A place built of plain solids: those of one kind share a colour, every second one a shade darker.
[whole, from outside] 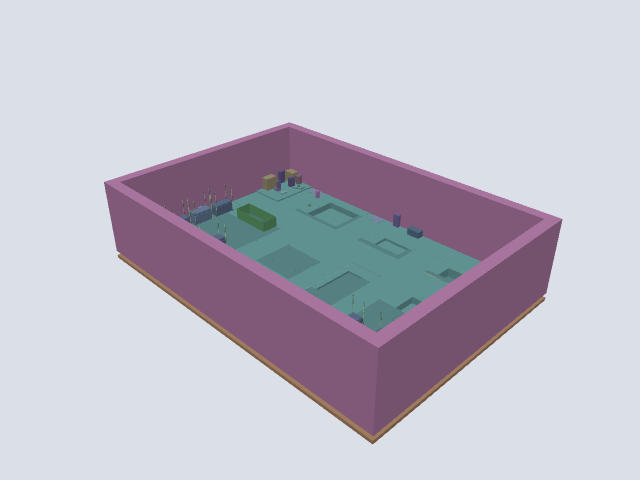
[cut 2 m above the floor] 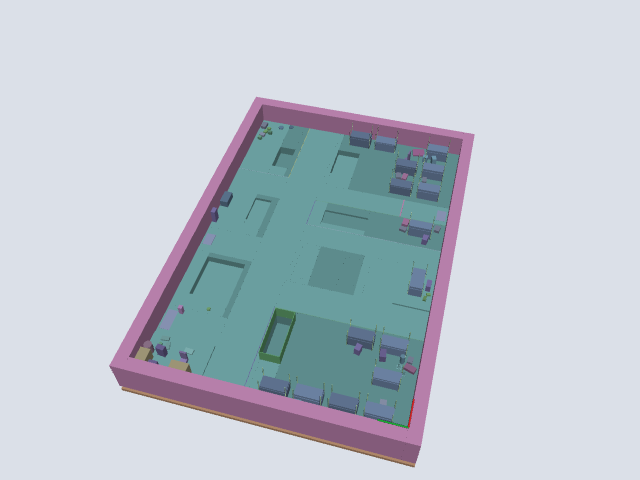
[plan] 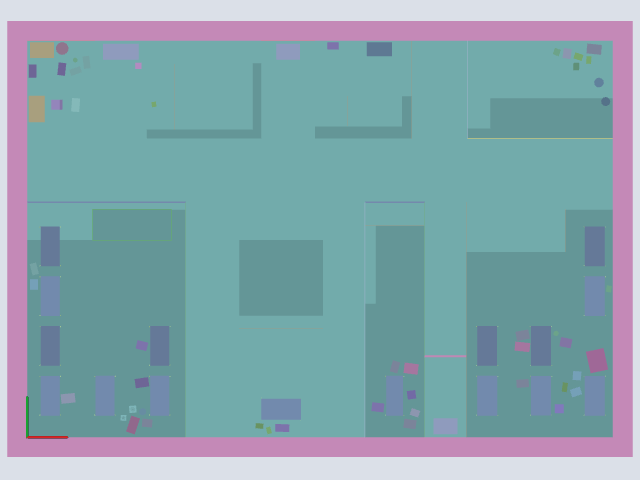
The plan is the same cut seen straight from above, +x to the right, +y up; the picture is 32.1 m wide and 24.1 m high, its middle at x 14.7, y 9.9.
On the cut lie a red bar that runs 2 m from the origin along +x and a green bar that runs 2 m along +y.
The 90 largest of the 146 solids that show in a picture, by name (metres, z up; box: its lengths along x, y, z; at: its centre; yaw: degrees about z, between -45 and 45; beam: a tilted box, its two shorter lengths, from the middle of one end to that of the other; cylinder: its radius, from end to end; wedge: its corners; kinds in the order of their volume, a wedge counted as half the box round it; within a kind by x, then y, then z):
{
 "wall_1": {"box": [1.0, 19.9, 7.0], "at": [-0.5, 9.95, 2.5]},
 "wall_2": {"box": [31.4, 1.0, 7.0], "at": [14.7, -0.5, 2.5]},
 "wall_3": {"box": [31.4, 1.0, 7.0], "at": [14.7, 20.4, 2.5]},
 "wall_4": {"box": [1.0, 19.9, 7.0], "at": [29.9, 9.95, 2.5]},
 "floor_1": {"box": [3.3, 1.52, 1.32], "at": [1.65, 10.66, -0.66]},
 "floor_2": {"box": [3.4, 4.9, 1.12], "at": [1.7, 17.45, -0.44]},
 "floor_3": {"box": [7.95, 9.9, 1.32], "at": [3.98, 4.95, -0.66]},
 "floor_4": {"box": [7.95, 0.38, 1.32], "at": [3.98, 11.61, -0.66]},
 "floor_5": {"box": [2.6, 4.9, 1.0], "at": [4.7, 17.45, -0.5]},
 "floor_6": {"box": [3.92, 1.52, 0.28], "at": [5.26, 10.66, -1.18]},
 "floor_7": {"box": [1.4, 3.32, 1.32], "at": [6.7, 17.11, -0.66]},
 "floor_8": {"box": [0.73, 1.52, 1.32], "at": [7.58, 10.66, -0.66]},
 "floor_9": {"box": [5.75, 0.45, 1.32], "at": [8.88, 15.22, -0.66]},
 "floor_10": {"box": [5.75, 1.13, 1.32], "at": [8.88, 19.34, -0.66]},
 "floor_11": {"box": [2.7, 11.8, 1.0], "at": [9.3, 5.9, -0.5]},
 "floor_12": {"box": [3.92, 3.32, 0.69], "at": [9.36, 17.11, -0.97]},
 "floor_13": {"box": [0.5, 1.52, 1.32], "at": [10.9, 10.66, -0.66]},
 "floor_14": {"box": [0.95, 1.52, 1.32], "at": [11.12, 6.86, -0.66]},
 "floor_15": {"box": [0.43, 3.32, 1.32], "at": [11.54, 17.11, -0.66]},
 "floor_16": {"box": [4.2, 2.95, 1.16], "at": [12.75, 1.48, -0.42]},
 "floor_17": {"box": [4.2, 2.5, 1.0], "at": [12.75, 4.2, -0.5]},
 "floor_18": {"box": [4.2, 0.65, 1.32], "at": [12.75, 5.78, -0.66]},
 "floor_19": {"box": [4.2, 2.28, 1.32], "at": [12.75, 8.76, -0.66]},
 "floor_20": {"box": [4.2, 0.38, 1.32], "at": [12.75, 11.61, -0.66]},
 "floor_21": {"box": [3.32, 1.52, 1.32], "at": [12.81, 10.66, -0.66]},
 "floor_22": {"box": [2.72, 1.52, 1.32], "at": [12.96, 6.86, -0.66]},
 "floor_23": {"box": [2.7, 4.9, 1.0], "at": [13.1, 17.45, -0.5]},
 "floor_24": {"box": [0.53, 1.52, 1.32], "at": [14.59, 6.86, -0.66]},
 "floor_25": {"box": [0.38, 1.52, 1.32], "at": [14.66, 10.66, -0.66]},
 "floor_26": {"box": [29.4, 3.2, 1.0], "at": [14.7, 13.4, -0.5]},
 "floor_27": {"box": [1.65, 1.52, 1.32], "at": [15.28, 16.36, -0.66]},
 "floor_28": {"box": [2.1, 11.8, 1.0], "at": [15.9, 5.9, -0.5]},
 "floor_29": {"box": [4.85, 0.6, 1.32], "at": [16.88, 15.3, -0.66]},
 "floor_30": {"box": [4.85, 2.78, 1.32], "at": [16.88, 18.51, -0.66]},
 "floor_31": {"box": [0.55, 3.92, 1.32], "at": [17.23, 8.66, -0.66]},
 "floor_32": {"box": [2.72, 1.52, 1.07], "at": [17.46, 16.36, -0.79]},
 "floor_33": {"box": [1.52, 3.92, 1.12], "at": [18.26, 8.66, -0.76]},
 "floor_34": {"box": [3.0, 6.7, 1.32], "at": [18.45, 3.35, -0.66]},
 "floor_35": {"box": [3.0, 1.18, 1.32], "at": [18.45, 11.21, -0.66]},
 "floor_36": {"box": [0.48, 1.52, 1.32], "at": [19.06, 16.36, -0.66]},
 "floor_37": {"box": [0.93, 3.92, 1.32], "at": [19.48, 8.66, -0.66]},
 "floor_38": {"box": [2.8, 4.9, 1.0], "at": [20.7, 17.45, -0.5]},
 "floor_39": {"box": [2.1, 11.8, 1.0], "at": [21.0, 5.9, -0.5]},
 "floor_40": {"box": [1.15, 1.52, 1.32], "at": [22.68, 16.26, -0.66]},
 "floor_41": {"box": [1.65, 2.12, 1.32], "at": [22.88, 10.36, -0.66]},
 "floor_42": {"box": [2.72, 1.52, 0.5], "at": [24.61, 16.26, -1.07]},
 "floor_43": {"box": [3.32, 2.12, 0.72], "at": [25.36, 10.36, -0.96]},
 "floor_44": {"box": [7.35, 9.3, 1.32], "at": [25.73, 4.65, -0.66]},
 "floor_45": {"box": [7.35, 0.38, 1.32], "at": [25.73, 11.61, -0.66]},
 "floor_46": {"box": [7.3, 0.5, 1.32], "at": [25.75, 15.25, -0.66]},
 "floor_47": {"box": [7.3, 2.88, 1.32], "at": [25.75, 18.46, -0.66]},
 "floor_48": {"box": [3.43, 1.52, 1.32], "at": [27.68, 16.26, -0.66]},
 "floor_49": {"box": [2.38, 2.12, 1.32], "at": [28.21, 10.36, -0.66]},
 "floor_base_1": {"box": [31.4, 21.9, 0.3], "at": [14.7, 9.95, -1.57]},
 "piece_1": {"box": [0.95, 2.0, 0.9], "at": [1.16, 2.08, 0.45]},
 "piece_2": {"box": [0.87, 1.92, 0.21], "at": [1.16, 2.08, 1.0]},
 "piece_3": {"box": [0.95, 2.0, 0.9], "at": [1.16, 4.58, 0.45]},
 "piece_4": {"box": [0.87, 1.92, 0.18], "at": [1.16, 4.58, 0.99]},
 "piece_5": {"box": [0.95, 2.0, 0.9], "at": [1.16, 7.08, 0.45]},
 "piece_6": {"box": [0.87, 1.92, 0.23], "at": [1.16, 7.08, 1.01]},
 "piece_7": {"box": [0.95, 2.0, 0.9], "at": [1.16, 9.58, 0.45]},
 "piece_8": {"box": [0.87, 1.92, 0.14], "at": [1.16, 9.58, 0.97]},
 "piece_9": {"box": [0.95, 2.0, 0.9], "at": [3.9, 2.08, 0.45]},
 "piece_10": {"box": [0.95, 2.0, 0.9], "at": [6.66, 2.08, 0.45]},
 "piece_11": {"box": [0.87, 1.92, 0.16], "at": [6.66, 2.08, 0.98]},
 "piece_12": {"box": [0.95, 2.0, 0.9], "at": [6.66, 4.58, 0.45]},
 "piece_13": {"box": [0.87, 1.92, 0.23], "at": [6.66, 4.58, 1.01]},
 "piece_14": {"box": [2.0, 1.05, 0.87], "at": [12.75, 1.41, 0.59]},
 "piece_15": {"box": [1.92, 0.97, 0.22], "at": [12.75, 1.41, 1.14]},
 "piece_16": {"box": [0.85, 2.0, 0.96], "at": [18.45, 2.08, 0.48]},
 "piece_17": {"box": [0.77, 1.92, 0.24], "at": [18.45, 2.08, 1.08]},
 "piece_18": {"box": [1.0, 2.0, 0.9], "at": [23.09, 2.08, 0.45]},
 "piece_19": {"box": [0.92, 1.92, 0.24], "at": [23.09, 2.08, 1.02]},
 "piece_20": {"box": [1.0, 2.0, 0.9], "at": [23.09, 4.58, 0.45]},
 "piece_21": {"box": [1.0, 2.0, 0.9], "at": [25.8, 2.08, 0.45]},
 "piece_22": {"box": [0.92, 1.92, 0.23], "at": [25.8, 2.08, 1.01]},
 "piece_23": {"box": [1.0, 2.0, 0.9], "at": [25.8, 4.58, 0.45]},
 "piece_24": {"box": [0.92, 1.92, 0.15], "at": [25.8, 4.58, 0.97]},
 "piece_25": {"box": [1.0, 2.0, 0.9], "at": [28.5, 2.08, 0.45]},
 "piece_26": {"box": [0.92, 1.92, 0.23], "at": [28.5, 2.08, 1.01]},
 "piece_27": {"box": [1.0, 2.0, 0.9], "at": [28.5, 7.08, 0.45]},
 "piece_28": {"box": [1.0, 2.0, 0.9], "at": [28.5, 9.58, 0.45]},
 "piece_29": {"box": [0.92, 1.92, 0.21], "at": [28.5, 9.58, 1.0]},
 "pallet_load_1": {"box": [0.81, 1.33, 1.31], "at": [0.47, 16.48, 0.78]},
 "pallet_load_2": {"box": [1.2, 0.79, 1.12], "at": [0.74, 19.43, 0.68]},
 "crate_stack_1": {"box": [0.4, 0.67, 1.32], "at": [0.27, 18.38, 0.78]},
 "crate_stack_2": {"box": [0.39, 0.64, 1.01], "at": [1.74, 18.48, 0.62], "yaw": -6.5},
 "crate_stack_3": {"box": [0.58, 0.37, 1.27], "at": [15.35, 19.64, 0.64]},
 "sack_pile_1": {"box": [1.28, 0.71, 0.63], "at": [17.68, 19.48, 0.32]},
 "barrel_1": {"cylinder": 0.32, "from": [1.76, 19.52, 0.12], "to": [1.76, 19.52, 1.02]}
}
